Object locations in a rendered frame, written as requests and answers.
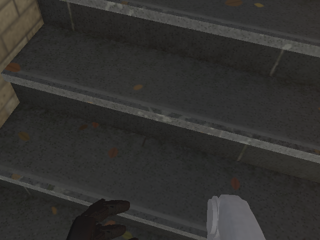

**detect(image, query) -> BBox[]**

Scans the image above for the robot right thigh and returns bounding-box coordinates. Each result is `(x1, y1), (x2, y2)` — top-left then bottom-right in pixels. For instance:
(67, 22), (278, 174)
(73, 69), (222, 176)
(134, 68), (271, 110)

(206, 194), (266, 240)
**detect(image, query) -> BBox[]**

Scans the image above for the robot left hand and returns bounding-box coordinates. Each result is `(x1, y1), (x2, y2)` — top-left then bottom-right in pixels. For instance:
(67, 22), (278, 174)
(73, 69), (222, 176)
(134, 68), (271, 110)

(66, 198), (139, 240)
